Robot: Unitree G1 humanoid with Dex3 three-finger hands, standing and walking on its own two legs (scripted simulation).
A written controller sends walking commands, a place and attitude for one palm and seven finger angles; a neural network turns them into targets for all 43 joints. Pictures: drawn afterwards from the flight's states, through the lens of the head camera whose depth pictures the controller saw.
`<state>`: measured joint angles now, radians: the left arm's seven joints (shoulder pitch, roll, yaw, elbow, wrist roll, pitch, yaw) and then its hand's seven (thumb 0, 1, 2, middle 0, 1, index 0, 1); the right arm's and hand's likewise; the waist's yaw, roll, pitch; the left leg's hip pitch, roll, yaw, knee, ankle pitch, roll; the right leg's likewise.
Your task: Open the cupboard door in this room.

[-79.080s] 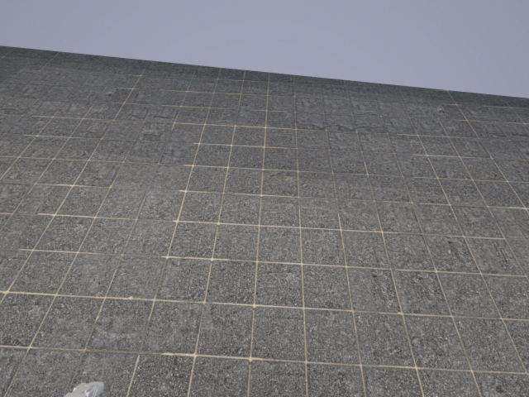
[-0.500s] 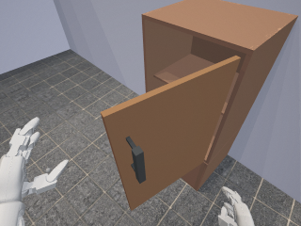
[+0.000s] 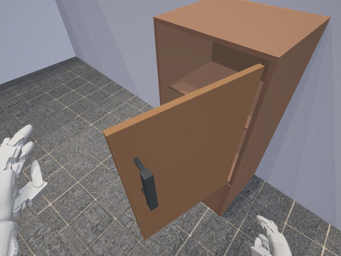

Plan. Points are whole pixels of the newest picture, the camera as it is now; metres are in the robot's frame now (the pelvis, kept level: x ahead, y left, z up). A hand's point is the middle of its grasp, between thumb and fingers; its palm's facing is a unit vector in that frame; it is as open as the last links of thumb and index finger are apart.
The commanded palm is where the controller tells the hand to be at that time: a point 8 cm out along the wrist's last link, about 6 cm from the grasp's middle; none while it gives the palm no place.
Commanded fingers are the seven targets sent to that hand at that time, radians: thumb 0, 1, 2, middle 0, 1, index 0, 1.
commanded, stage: draw the hand back to the body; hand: left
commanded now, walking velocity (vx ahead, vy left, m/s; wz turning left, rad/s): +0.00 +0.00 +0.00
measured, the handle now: (145, 184) +0.27 +0.10 +0.04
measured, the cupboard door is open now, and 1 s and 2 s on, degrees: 78 78 78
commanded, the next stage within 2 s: step back with the hand held close in 0.04 s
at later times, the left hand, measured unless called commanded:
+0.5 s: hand (35, 196) +0.17 +0.26 +0.14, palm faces +0.31 -0.80 -0.51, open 7.5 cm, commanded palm +0.11 +0.31 +0.17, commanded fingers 0.00 0.90 0.90 -0.20 -0.30 -0.20 -0.30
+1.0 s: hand out of the picture +0.07 +0.30 +0.15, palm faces +0.44 -0.77 -0.45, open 7.5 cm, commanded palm +0.01 +0.34 +0.17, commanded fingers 0.00 0.90 0.90 -0.20 -0.30 -0.20 -0.30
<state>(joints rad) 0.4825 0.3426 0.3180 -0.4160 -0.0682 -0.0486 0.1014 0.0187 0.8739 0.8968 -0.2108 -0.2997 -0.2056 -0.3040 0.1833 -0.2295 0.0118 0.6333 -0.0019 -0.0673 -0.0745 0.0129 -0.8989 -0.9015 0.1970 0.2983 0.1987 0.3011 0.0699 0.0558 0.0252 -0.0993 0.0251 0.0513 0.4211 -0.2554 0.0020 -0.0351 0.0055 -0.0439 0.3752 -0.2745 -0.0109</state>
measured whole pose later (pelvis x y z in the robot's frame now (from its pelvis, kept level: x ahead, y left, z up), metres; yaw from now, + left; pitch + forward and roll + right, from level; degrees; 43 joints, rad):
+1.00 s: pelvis -0.13 +0.04 -0.02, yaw +1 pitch -2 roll -2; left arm 0.54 0.40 0.42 -0.56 -0.02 -0.21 0.18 0.02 0.88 0.90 -0.21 -0.30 -0.21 -0.30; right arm 0.21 -0.22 -0.01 0.60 0.00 -0.07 -0.09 0.01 -0.90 -0.90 0.20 0.30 0.20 0.30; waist 0.01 0.01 0.06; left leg -0.46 0.00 0.04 0.65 -0.25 0.04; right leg -0.38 -0.01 -0.02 0.58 -0.18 0.02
